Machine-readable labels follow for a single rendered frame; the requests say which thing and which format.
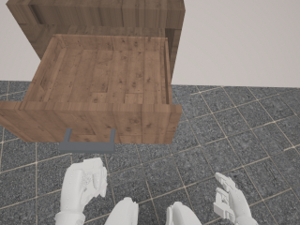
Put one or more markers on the robot right hand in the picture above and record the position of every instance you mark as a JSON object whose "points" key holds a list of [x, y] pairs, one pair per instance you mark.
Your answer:
{"points": [[230, 205]]}

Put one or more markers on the right robot thigh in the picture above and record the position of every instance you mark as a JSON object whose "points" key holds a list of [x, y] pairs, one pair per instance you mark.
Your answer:
{"points": [[180, 214]]}

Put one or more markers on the robot right forearm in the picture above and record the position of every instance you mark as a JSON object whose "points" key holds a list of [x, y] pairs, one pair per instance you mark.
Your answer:
{"points": [[245, 220]]}

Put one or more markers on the handle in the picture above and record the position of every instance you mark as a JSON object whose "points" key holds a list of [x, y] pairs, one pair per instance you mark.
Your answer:
{"points": [[67, 147]]}

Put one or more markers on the left robot thigh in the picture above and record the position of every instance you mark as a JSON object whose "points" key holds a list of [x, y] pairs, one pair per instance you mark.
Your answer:
{"points": [[124, 213]]}

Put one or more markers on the cabinet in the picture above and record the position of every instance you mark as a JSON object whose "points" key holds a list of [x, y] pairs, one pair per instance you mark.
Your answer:
{"points": [[40, 19]]}

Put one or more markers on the robot left hand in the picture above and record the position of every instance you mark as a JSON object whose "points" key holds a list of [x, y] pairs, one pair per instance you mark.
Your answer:
{"points": [[88, 174]]}

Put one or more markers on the robot thigh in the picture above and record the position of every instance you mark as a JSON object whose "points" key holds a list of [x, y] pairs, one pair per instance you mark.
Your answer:
{"points": [[180, 214], [124, 213]]}

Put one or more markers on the drawer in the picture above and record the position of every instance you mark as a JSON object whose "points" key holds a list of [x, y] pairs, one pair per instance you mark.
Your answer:
{"points": [[93, 84]]}

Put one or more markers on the robot left forearm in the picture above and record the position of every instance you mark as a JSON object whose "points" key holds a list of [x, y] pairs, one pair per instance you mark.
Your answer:
{"points": [[69, 218]]}

